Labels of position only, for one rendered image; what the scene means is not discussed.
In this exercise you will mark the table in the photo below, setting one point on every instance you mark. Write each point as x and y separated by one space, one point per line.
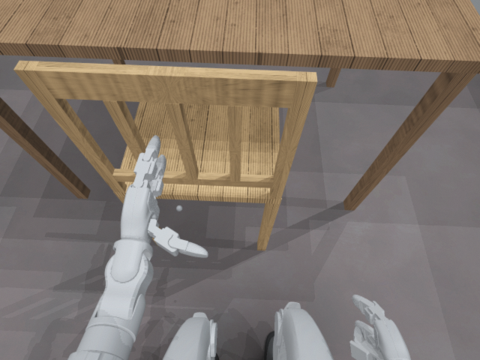
393 35

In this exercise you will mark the right robot shin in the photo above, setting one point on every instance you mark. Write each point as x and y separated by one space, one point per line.
281 354

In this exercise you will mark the chair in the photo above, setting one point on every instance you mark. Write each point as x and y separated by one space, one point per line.
219 128

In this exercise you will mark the robot left thigh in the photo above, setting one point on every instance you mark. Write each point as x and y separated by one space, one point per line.
195 340

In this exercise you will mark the robot right hand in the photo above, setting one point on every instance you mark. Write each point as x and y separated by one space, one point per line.
383 341

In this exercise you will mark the left robot forearm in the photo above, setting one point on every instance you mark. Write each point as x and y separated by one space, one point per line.
114 325

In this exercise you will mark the robot left hand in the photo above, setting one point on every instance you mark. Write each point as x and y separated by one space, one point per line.
140 205

